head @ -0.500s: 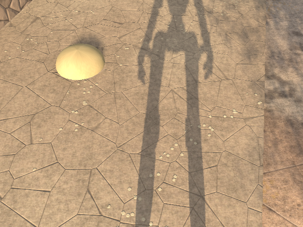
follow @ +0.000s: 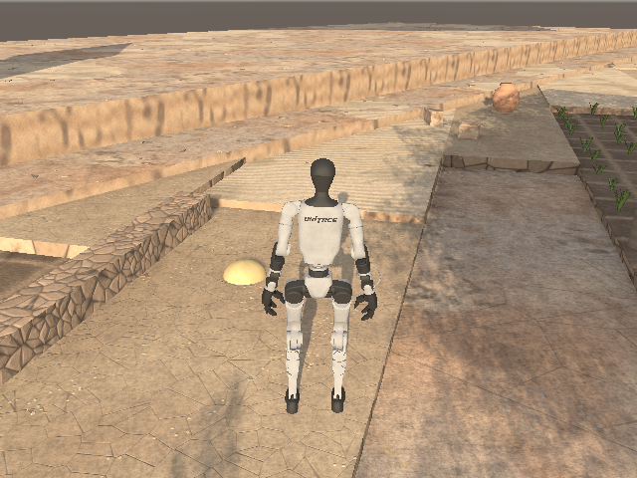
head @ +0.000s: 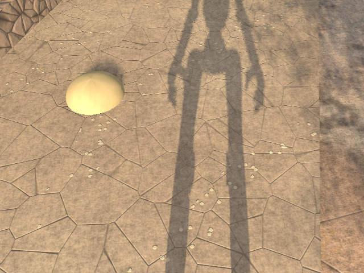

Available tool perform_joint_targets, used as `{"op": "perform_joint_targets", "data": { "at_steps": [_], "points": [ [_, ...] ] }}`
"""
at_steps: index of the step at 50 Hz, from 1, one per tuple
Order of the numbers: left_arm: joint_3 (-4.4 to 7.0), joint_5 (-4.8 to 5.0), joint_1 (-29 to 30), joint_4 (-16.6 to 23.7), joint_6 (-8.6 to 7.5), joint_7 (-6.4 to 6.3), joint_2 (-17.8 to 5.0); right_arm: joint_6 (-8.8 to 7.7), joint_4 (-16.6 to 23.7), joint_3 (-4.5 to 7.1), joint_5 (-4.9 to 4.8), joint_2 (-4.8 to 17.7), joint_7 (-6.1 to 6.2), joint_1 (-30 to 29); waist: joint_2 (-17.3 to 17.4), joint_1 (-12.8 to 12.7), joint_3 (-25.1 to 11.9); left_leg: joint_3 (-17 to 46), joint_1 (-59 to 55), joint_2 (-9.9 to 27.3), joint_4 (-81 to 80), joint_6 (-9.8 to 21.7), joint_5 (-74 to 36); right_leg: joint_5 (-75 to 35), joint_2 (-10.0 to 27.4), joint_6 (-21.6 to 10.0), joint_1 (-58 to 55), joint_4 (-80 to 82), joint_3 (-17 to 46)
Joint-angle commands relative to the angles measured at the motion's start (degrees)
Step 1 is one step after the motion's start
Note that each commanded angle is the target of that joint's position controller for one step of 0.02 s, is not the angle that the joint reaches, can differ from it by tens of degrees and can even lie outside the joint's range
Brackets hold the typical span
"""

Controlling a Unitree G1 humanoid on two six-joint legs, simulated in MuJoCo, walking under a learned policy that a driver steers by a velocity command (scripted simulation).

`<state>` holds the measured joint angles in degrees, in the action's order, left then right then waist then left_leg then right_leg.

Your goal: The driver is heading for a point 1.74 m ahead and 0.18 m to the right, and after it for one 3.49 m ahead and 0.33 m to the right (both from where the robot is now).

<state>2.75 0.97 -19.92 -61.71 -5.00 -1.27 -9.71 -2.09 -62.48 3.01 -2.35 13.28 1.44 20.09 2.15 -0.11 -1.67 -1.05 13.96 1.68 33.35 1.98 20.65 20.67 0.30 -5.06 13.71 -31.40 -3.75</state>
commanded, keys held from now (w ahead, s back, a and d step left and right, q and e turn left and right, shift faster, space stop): w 0.96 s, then no key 0.04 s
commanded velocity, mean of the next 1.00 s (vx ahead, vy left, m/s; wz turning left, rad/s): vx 0.46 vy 0.00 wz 0.00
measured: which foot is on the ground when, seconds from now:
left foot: up 0.00-0.42, down 0.44-1.00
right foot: down 0.00-0.46, up 0.48-0.96, down 0.98-1.00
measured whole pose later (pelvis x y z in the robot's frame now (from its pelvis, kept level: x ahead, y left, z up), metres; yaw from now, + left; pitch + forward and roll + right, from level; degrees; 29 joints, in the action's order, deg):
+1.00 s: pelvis +0.54 -0.02 -0.01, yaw +0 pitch +3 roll +2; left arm 2.8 0.8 -1.0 -47.3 -6.2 1.7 -12.8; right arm -3.5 -60.7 3.0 -0.7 14.7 0.3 22.7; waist -0.7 3.6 0.9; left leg -3.2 -1.4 0.8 24.7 -0.5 26.2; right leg 2.9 2.2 -3.0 29.5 -30.1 -2.4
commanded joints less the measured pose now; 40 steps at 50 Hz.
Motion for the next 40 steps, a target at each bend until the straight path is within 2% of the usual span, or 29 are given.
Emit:
{"op": "perform_joint_targets", "data": {
  "at_steps": [1, 2, 3, 5, 6, 7, 9, 12, 14, 16, 18, 20, 21, 22, 23, 24, 25, 26, 27, 28, 29, 30, 31, 33, 36, 40],
  "points": [
    [3.15, -0.43, -23.5, -3.8, -0.84, 0.68, -13.1, -2.69, 8.2, -0.44, 0.3, 0.9, -0.61, -10.8, -21.7, -8.7, 3.8, -1.1, 35.9, -4.4, 23.2, 1.6, 9.8, 12.4, 22.1, -10.7, -24.5, 23.0, 39.8],
    [2.01, -1.28, -19.8, -3.2, -1.82, 0.74, -10.1, -3.5, 8.8, -0.18, -0.51, 2.5, -0.75, -12.5, -14.6, -6.4, 7.6, 4.3, 40.6, -0.6, 33.6, 2.8, 8.6, 18.1, 24.7, -12.6, -20.1, 24.1, 44.8],
    [1.05, -1.08, -14.5, -1.5, -2.5, 0.9, -7.3, -4.13, 8.9, -0.13, -0.92, 3.4, -1.18, -12.1, -9.1, -3.8, 9.8, 6.0, 43.8, 1.9, 37.0, 3.8, 1.6, 16.3, 22.4, -10.3, -19.2, 23.6, 39.0],
    [0.28, -0.64, -7.9, 0.8, -2.47, 1.77, -6.4, -4.67, 7.6, 0.52, 0.64, 4.9, -1.41, -10.8, -5.9, -1.2, 8.8, 4.9, 40.8, 4.6, 33.1, 3.7, -7.9, 1.4, 17.0, -5.8, -16.8, 23.9, 25.6],
    [-0.28, -0.85, -7.9, 1.0, -2.03, 1.86, -4.6, -4.6, 7.4, 0.88, 0.99, 5.4, -1.67, -11.0, -6.2, -1.1, 8.3, 4.0, 37.7, 5.3, 30.2, 3.2, -10.4, -6.1, 14.6, -4.2, -15.6, 24.0, 19.9],
    [-0.56, -1.17, -9.6, 0.6, -1.67, 1.75, -3.9, -4.36, 7.2, 0.79, 1.04, 4.4, -2.0, -11.3, -7.3, -1.4, 7.5, 2.4, 35.5, 5.0, 28.6, 2.5, -12.4, -12.5, 12.9, -3.7, -14.9, 23.9, 15.9],
    [-0.6, -1.52, -12.1, 0.3, -1.25, 1.18, -4.9, -3.74, 8.3, 0.35, 1.14, 2.5, -2.39, -14.3, -7.3, -2.1, 7.4, 0.5, 34.8, 4.5, 24.3, 1.3, -15.4, -21.1, 11.5, -4.0, -14.4, 23.8, 11.7],
    [-0.38, -1.53, -12.1, 1.4, -0.97, 0.36, -7.4, -3.7, 12.0, -0.78, 0.91, 0.7, -2.62, -23.9, -6.6, -3.8, 9.2, -1.9, 29.8, 2.5, 10.4, 0.4, -20.8, -23.3, 10.1, -3.9, -10.2, 25.6, 8.3],
    [-0.06, -1.13, -13.5, 1.2, -0.99, 0.07, -8.7, -3.78, 13.3, -1.06, 0.53, 1.2, -3.07, -27.6, -7.7, -4.5, 9.9, -3.2, 26.7, 1.2, 4.6, 0.4, -22.5, -22.4, 10.7, -4.2, -10.3, 26.5, 7.5],
    [0.28, -0.64, -14.7, 0.6, -0.79, 0.01, -9.0, -3.86, 14.6, -1.18, 0.18, 1.9, -3.7, -30.2, -8.1, -4.6, 11.1, -3.1, 26.1, 0.9, 0.8, 1.3, -22.4, -24.4, 12.3, -4.4, -13.1, 26.0, 6.9],
    [0.71, -0.36, -14.0, 0.4, -0.48, -0.09, -9.3, -4.18, 15.8, -1.05, 0.13, 2.8, -4.35, -31.4, -8.3, -3.4, 11.0, -2.6, 25.1, 0.7, -2.0, 2.8, -21.0, -29.7, 13.9, -3.8, -17.2, 23.8, 6.2],
    [1.34, -0.55, -12.0, 1.0, -0.06, -0.15, -10.8, -4.61, 15.4, 0.14, 0.36, 5.5, -4.48, -27.2, -10.1, 0.1, 6.5, -3.9, 17.3, -1.9, -2.6, 4.7, -18.2, -49.0, 14.6, -2.5, -20.7, 17.1, 5.0],
    [1.57, -0.79, -10.8, 1.4, 0.41, -0.18, -11.3, -4.66, 13.8, 1.28, 0.35, 7.6, -4.22, -20.8, -11.6, 3.6, 1.9, -5.2, 9.0, -4.0, -2.3, 5.9, -17.1, -60.0, 13.9, -1.7, -21.2, 9.5, 4.0],
    [1.44, -1.05, -9.3, 2.1, 0.75, -0.07, -11.2, -4.43, 10.6, 2.72, 0.17, 10.1, -3.76, -10.2, -11.7, 8.6, -4.3, -4.8, -5.2, -4.3, -2.7, 7.6, -18.5, -62.9, 11.7, -0.1, -16.6, -2.3, 2.5],
    [0.68, -1.79, -8.3, 3.9, 0.62, 0.23, -9.5, -3.94, 8.2, 3.92, 1.04, 14.1, -3.08, 1.1, -5.8, 12.1, -12.5, 8.4, -25.1, 7.0, -0.9, 11.1, -16.0, -44.4, 8.5, 1.5, -1.2, -20.9, 1.4],
    [-1.84, -1.01, -16.3, 4.1, -0.74, 1.27, 0.4, -3.65, 6.8, 4.13, 2.22, 16.5, -3.36, 5.3, 12.0, 6.3, -23.4, 40.0, -42.2, 21.7, -10.2, 20.9, -1.2, 6.0, -3.6, 4.6, 19.3, -42.6, 5.5],
    [-0.62, 0.65, -11.5, 3.9, -2.57, 1.57, -4.8, -3.6, 6.7, 2.77, 1.94, 11.6, -3.38, 3.3, 8.8, 8.2, -20.7, 44.7, -39.3, 19.7, -16.6, 18.5, 1.7, 9.7, -2.0, 3.0, 25.4, -50.5, 13.3],
    [0.31, 2.02, -5.5, 6.2, -3.33, 1.52, -8.0, -3.86, 7.6, 1.98, 1.43, 8.9, -3.35, -3.1, 6.8, 6.5, -10.5, 34.4, -30.4, 18.0, -17.3, 15.7, -2.9, 5.8, 1.0, 2.0, 29.8, -51.6, 10.8],
    [0.5, 1.82, -1.9, 7.2, -3.62, 0.93, -8.9, -4.29, 9.0, 1.25, 1.52, 6.9, -3.53, -8.7, -0.4, 4.3, -5.9, 26.4, -19.6, 16.3, -18.6, 14.0, -10.7, 0.1, 4.3, 1.7, 27.0, -49.0, 9.4],
    [1.27, 1.0, -0.4, 7.6, -3.21, 0.29, -9.1, -4.73, 9.1, 0.79, 2.25, 5.2, -3.89, -11.5, -2.7, 2.0, -2.9, 20.7, -10.9, 14.3, -20.0, 12.9, -16.2, -3.0, 6.2, 1.6, 23.5, -46.0, 8.5],
    [1.51, 0.57, -2.1, 7.6, -2.26, 0.08, -8.0, -5.0, 8.6, 0.27, 2.89, 3.7, -4.06, -12.2, -1.5, -0.4, -2.2, 16.6, -5.8, 12.3, -21.7, 12.3, -17.5, -4.7, 7.9, 1.4, 19.6, -44.0, 9.0],
    [1.46, 0.57, -3.4, 7.4, -1.37, -0.04, -6.4, -5.03, 7.9, 0.13, 2.88, 3.3, -4.11, -11.7, 0.1, -1.4, -1.4, 14.6, -2.9, 11.3, -23.3, 12.4, -17.0, -5.0, 8.4, 1.2, 17.9, -42.1, 8.8],
    [1.41, 0.62, -3.5, 7.7, -0.71, -0.12, -5.5, -5.08, 7.3, 0.17, 2.64, 3.8, -3.86, -10.8, 0.9, -2.0, 0.0, 12.8, -0.8, 10.7, -24.8, 12.7, -16.6, -4.9, 8.9, 1.4, 17.8, -40.0, 8.4],
    [1.62, 0.26, 0.4, 9.6, 0.05, -0.26, -6.1, -5.14, 6.4, 0.4, 2.55, 5.7, -3.03, -9.0, 1.1, -2.2, 2.9, 10.5, 1.6, 10.5, -27.2, 13.2, -16.6, -7.6, 9.9, 2.6, 21.0, -34.9, 7.5],
    [1.66, -0.59, 8.4, 12.4, -0.03, -0.04, -7.0, -4.63, 5.8, 0.72, 2.42, 7.5, -1.77, -5.4, 0.0, -0.3, 4.6, 8.5, -1.0, 10.2, -28.1, 12.7, -18.2, -16.8, 10.3, 4.4, 26.7, -24.0, 6.7],
    [0.84, -0.12, 17.3, 14.7, -0.54, 0.93, -5.9, -4.1, 5.4, 0.93, 1.67, 8.9, -1.26, -0.9, 0.1, 2.7, 5.2, 4.4, -4.0, 8.4, -27.5, 10.1, -20.0, -25.7, 7.0, 4.6, 23.5, -8.1, 3.6]
  ]
}}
